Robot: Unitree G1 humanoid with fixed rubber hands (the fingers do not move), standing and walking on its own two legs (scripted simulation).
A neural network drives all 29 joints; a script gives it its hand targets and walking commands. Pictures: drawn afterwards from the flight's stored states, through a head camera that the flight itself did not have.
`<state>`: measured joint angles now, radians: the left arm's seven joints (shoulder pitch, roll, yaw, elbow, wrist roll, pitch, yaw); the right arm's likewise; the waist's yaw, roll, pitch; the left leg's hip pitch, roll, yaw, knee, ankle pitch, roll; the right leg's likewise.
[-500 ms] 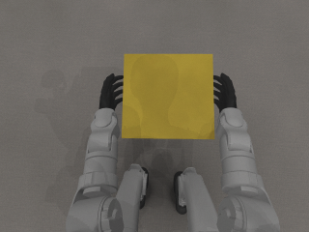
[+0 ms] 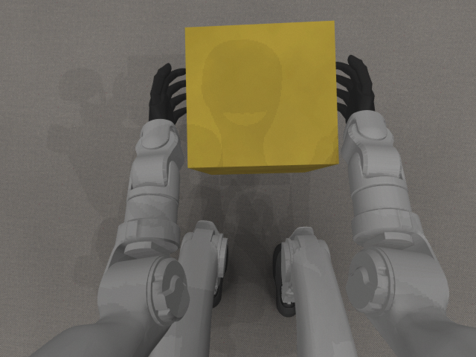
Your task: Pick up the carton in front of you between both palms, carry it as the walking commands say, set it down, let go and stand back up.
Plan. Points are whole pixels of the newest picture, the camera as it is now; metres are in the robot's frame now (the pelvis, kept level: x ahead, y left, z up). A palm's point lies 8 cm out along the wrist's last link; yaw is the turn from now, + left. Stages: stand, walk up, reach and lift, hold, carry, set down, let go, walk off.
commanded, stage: set down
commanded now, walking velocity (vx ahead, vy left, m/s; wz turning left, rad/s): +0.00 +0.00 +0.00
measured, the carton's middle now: (258, 116) +0.49 +0.01 -0.18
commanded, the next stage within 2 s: none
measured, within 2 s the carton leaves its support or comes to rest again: rests again in 0.96 s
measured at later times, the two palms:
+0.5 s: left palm (185, 122) +0.50 +0.16 -0.25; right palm (328, 111) +0.53 -0.14 -0.25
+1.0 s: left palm (189, 122) +0.52 +0.16 -0.31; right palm (319, 115) +0.54 -0.14 -0.32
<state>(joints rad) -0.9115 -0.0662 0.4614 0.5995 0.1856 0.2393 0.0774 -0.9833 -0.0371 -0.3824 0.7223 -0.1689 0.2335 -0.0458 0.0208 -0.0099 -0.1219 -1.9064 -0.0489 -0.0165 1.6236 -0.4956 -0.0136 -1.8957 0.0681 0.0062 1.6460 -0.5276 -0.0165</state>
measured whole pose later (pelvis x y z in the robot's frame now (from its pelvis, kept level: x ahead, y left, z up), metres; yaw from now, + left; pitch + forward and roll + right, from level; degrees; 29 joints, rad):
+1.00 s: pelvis -0.02 +0.00 -0.16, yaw +1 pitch +39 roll +2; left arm -1.38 0.15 0.38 0.90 0.00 0.23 0.13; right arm -1.47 -0.30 -0.16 1.03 0.01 0.23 -0.10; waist 0.05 0.02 0.30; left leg -2.27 -0.07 0.01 2.18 -0.59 -0.04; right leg -2.27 0.07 -0.01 2.22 -0.62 -0.03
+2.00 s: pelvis -0.02 +0.00 -0.17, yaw +1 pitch +31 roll +3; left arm -1.47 0.32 0.27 1.12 -0.14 0.07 0.11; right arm -1.56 -0.47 -0.03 1.18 0.17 0.10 -0.05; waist 0.04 0.02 0.51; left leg -2.18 -0.07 0.02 2.24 -0.61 -0.04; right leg -2.18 0.07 -0.01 2.29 -0.65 -0.02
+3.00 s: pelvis +0.00 +0.00 +0.06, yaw +0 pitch +47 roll +1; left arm -1.15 0.20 0.33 0.78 -0.05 0.20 0.10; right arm -1.31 -0.40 -0.23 1.00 0.01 0.20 0.04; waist 0.07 -0.02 -0.03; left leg -1.78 -0.06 -0.02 1.35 -0.40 -0.02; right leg -1.78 0.07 0.04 1.38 -0.43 -0.01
